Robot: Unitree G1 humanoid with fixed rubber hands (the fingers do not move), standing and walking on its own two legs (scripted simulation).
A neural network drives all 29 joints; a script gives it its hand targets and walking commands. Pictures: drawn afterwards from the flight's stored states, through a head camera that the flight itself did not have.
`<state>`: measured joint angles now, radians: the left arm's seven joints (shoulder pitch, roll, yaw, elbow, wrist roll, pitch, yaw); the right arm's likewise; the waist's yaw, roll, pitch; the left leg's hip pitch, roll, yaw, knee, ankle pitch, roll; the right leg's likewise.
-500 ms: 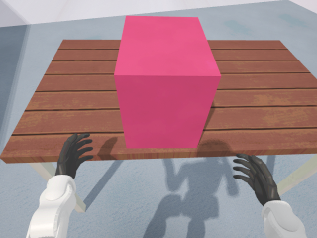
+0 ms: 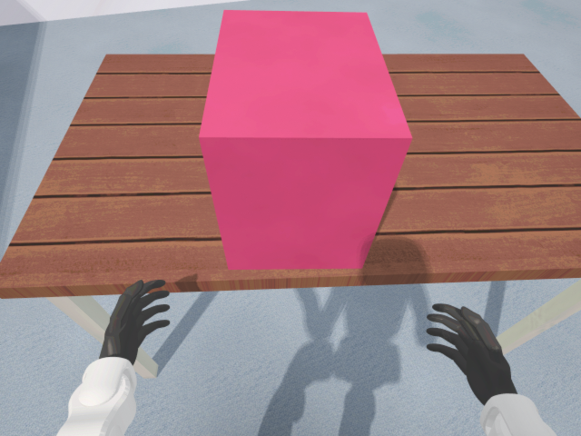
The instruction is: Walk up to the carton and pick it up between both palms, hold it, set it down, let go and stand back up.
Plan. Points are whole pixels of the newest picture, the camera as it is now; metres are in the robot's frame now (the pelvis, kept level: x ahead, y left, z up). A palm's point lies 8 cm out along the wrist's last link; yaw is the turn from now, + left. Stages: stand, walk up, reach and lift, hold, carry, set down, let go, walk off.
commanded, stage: set down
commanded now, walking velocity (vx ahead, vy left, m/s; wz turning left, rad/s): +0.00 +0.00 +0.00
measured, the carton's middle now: (295, 144) +0.54 +0.02 +0.08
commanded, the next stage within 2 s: let go in 1.20 s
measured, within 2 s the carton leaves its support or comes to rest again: neither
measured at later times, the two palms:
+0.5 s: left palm (126, 379) +0.19 +0.24 -0.03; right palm (481, 396) +0.18 -0.22 -0.01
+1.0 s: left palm (128, 408) +0.16 +0.24 -0.08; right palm (464, 404) +0.18 -0.22 -0.06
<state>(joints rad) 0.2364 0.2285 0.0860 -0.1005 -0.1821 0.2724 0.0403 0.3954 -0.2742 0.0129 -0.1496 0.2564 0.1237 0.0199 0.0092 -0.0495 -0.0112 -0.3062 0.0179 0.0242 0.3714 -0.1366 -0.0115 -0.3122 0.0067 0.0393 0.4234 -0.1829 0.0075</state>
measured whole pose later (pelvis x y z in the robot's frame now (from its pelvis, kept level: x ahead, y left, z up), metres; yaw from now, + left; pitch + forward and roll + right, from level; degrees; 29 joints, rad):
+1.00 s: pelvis +0.02 +0.00 +0.00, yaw +0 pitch +5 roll +1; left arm 0.27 0.23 0.05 0.38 -0.11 0.08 0.02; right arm 0.26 -0.18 0.01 0.46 0.17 -0.15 0.02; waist 0.01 -0.05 0.01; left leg -0.30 0.02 0.02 0.37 -0.16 -0.01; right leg -0.31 0.01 0.04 0.42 -0.20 0.01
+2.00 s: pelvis +0.03 +0.02 +0.00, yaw +0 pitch +4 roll -1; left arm 0.26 0.24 0.05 0.83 0.05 -0.01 -0.01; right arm 0.23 -0.33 0.01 0.78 0.06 -0.09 0.02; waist 0.01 -0.02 -0.11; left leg -0.30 0.02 0.02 0.46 -0.23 0.00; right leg -0.27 0.01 0.04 0.42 -0.23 0.00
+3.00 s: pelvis -0.01 +0.02 +0.00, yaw +0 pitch +1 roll -1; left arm 0.26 0.26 0.05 1.03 0.02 -0.03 -0.02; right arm 0.30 -0.33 0.01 0.84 0.06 -0.07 0.02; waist 0.01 -0.01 -0.13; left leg -0.30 0.02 0.02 0.46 -0.18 0.00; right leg -0.27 0.01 0.04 0.42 -0.18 0.00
